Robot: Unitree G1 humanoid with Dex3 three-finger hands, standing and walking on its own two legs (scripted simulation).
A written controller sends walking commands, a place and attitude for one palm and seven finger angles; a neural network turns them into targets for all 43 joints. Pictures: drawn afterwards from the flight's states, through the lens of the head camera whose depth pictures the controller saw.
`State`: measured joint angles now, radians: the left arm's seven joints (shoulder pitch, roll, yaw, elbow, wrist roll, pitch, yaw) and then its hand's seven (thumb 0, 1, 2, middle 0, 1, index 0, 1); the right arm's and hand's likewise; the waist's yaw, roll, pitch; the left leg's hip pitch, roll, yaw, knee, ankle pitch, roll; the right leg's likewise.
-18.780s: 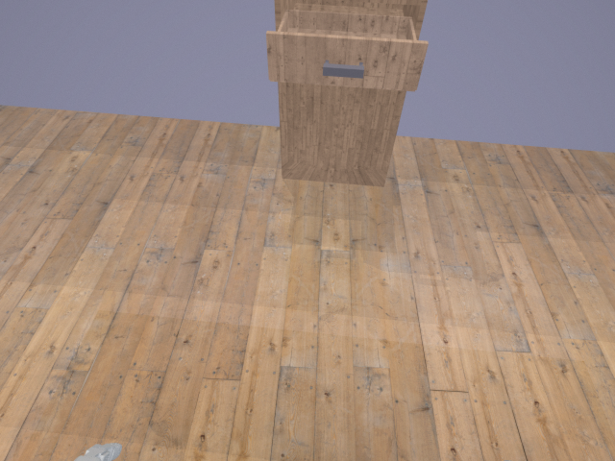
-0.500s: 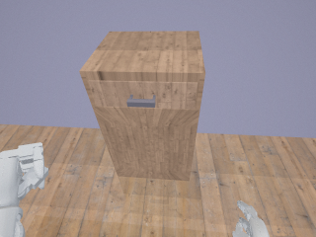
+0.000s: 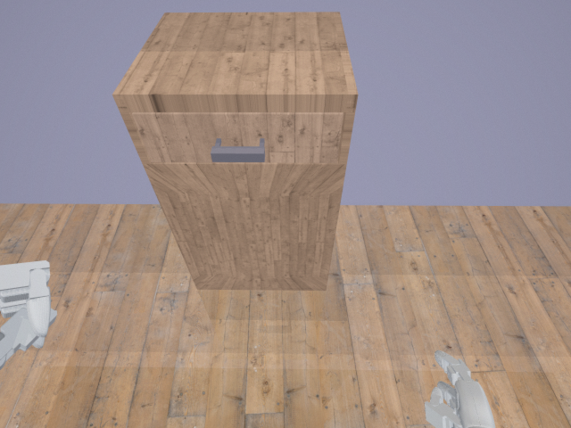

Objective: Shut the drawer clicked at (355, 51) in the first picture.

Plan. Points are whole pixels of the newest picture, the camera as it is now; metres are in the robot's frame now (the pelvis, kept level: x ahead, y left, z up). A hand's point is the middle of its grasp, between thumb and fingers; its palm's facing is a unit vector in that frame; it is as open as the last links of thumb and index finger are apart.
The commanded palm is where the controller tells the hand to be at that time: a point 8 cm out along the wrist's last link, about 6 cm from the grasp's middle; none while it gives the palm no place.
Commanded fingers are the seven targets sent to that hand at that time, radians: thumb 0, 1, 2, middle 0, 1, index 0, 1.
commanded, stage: step back with the hand held close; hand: left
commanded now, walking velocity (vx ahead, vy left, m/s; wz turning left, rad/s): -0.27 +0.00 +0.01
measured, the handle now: (239, 148) +0.68 +0.16 -0.03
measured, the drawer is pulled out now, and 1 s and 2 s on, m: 0.00 0.00 0.00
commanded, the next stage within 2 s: stop stepping back and stand still in 1.16 s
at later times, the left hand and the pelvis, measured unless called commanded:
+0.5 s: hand (17, 387) +0.13 +0.24 +0.17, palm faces +0.42 -0.75 -0.51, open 3.2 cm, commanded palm +0.06 +0.27 +0.18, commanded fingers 0.00 0.90 0.90 -1.40 -1.60 -1.40 -1.60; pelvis -0.06 -0.01 -0.01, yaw +2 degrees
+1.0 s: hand out of the picture +0.05 +0.25 +0.17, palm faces +0.38 -0.79 -0.48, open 3.2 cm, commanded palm -0.02 +0.29 +0.18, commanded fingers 0.00 0.90 0.90 -1.40 -1.60 -1.40 -1.60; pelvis -0.13 +0.00 +0.00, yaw +4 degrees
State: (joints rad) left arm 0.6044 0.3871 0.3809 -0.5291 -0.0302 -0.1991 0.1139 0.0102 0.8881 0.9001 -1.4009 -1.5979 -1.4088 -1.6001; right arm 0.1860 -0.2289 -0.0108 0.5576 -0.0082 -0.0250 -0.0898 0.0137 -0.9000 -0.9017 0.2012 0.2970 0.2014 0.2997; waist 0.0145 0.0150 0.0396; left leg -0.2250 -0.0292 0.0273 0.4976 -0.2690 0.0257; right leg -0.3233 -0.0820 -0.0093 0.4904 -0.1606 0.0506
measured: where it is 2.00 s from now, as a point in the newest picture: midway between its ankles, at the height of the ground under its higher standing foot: outside the picture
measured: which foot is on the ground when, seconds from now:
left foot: down 0.00-0.84, up 0.86-0.94, down 0.96-1.00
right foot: down 0.00-0.66, up 0.68-0.76, down 0.78-0.98, up 1.00-1.00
